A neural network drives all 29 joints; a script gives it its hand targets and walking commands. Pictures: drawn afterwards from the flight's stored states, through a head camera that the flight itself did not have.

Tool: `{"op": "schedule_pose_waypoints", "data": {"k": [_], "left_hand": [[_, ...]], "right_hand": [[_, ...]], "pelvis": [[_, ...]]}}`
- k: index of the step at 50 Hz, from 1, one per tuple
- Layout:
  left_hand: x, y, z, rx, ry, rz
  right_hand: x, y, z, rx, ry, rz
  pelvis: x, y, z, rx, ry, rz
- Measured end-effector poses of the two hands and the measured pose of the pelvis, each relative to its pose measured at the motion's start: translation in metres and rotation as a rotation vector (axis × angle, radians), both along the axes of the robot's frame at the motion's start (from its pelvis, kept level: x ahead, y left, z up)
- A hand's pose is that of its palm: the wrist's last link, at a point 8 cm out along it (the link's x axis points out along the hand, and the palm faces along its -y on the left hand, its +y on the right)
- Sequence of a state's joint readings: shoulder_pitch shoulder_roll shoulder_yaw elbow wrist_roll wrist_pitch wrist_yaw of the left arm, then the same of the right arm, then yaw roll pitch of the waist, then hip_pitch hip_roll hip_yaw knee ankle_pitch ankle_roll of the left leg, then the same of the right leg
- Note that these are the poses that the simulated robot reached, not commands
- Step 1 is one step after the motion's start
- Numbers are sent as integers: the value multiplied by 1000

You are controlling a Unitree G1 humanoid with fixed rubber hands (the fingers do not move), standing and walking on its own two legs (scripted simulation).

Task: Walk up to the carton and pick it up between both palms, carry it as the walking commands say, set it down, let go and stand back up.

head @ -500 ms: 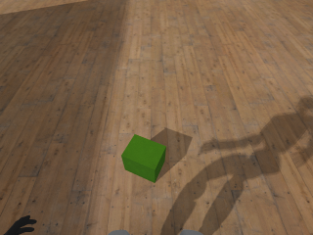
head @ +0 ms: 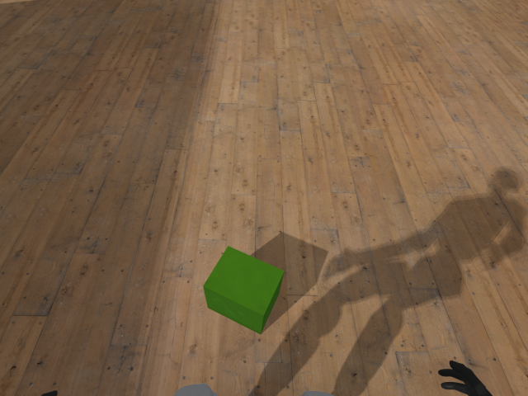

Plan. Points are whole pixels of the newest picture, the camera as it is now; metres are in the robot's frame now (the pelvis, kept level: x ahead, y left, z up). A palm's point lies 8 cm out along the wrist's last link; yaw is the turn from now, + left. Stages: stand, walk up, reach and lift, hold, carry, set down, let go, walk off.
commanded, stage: walk up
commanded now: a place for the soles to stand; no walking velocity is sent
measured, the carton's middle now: (244, 290) +0.54 +0.04 -0.65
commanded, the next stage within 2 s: none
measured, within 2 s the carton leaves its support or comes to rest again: neither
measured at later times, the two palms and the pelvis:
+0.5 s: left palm (47, 377) +0.15 +0.31 -0.07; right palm out of the picture +0.13 -0.33 -0.07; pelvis +0.03 -0.01 +0.03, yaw -1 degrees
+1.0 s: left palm out of the picture +0.17 +0.49 -0.05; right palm out of the picture +0.11 -0.21 -0.09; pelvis +0.05 +0.13 +0.00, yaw -11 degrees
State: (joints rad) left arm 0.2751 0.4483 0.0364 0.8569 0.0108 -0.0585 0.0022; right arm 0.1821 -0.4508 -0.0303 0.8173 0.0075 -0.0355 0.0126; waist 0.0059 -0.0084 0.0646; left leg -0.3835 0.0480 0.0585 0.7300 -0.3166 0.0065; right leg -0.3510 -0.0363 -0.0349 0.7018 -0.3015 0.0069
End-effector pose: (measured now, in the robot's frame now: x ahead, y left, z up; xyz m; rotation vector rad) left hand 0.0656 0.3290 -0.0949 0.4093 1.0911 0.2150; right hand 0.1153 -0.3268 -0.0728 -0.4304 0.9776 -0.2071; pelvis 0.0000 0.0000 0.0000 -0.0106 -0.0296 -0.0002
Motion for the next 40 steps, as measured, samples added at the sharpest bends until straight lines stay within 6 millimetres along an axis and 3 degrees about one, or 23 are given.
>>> {"op": "schedule_pose_waypoints", "data": {"k": [8,13,19,26,29,34,37,40], "left_hand": [[57,-5,17,-1,-54,-15],[81,-9,26,-1,-69,-24],[92,-17,29,-18,-54,-22],[84,-20,27,-24,-17,-2],[60,2,31,61,16,8],[15,62,48,211,129,23],[6,100,57,277,160,10],[11,139,58,320,170,-16]], "right_hand": [[10,11,-11,52,47,-31],[18,10,-7,63,53,-54],[20,6,0,62,76,-74],[19,0,4,59,105,-83],[31,-5,10,62,55,-76],[45,1,14,57,-12,-71],[51,19,9,56,-22,-65],[57,47,3,54,-47,-58]], "pelvis": [[16,-1,10,6,4,-9],[21,-2,17,11,-1,-13],[25,-3,25,13,-4,-15],[28,-5,30,11,-2,-19],[26,3,27,7,10,-53],[27,28,20,-3,10,-89],[29,49,13,1,15,-106],[33,76,2,5,25,-121]]}}
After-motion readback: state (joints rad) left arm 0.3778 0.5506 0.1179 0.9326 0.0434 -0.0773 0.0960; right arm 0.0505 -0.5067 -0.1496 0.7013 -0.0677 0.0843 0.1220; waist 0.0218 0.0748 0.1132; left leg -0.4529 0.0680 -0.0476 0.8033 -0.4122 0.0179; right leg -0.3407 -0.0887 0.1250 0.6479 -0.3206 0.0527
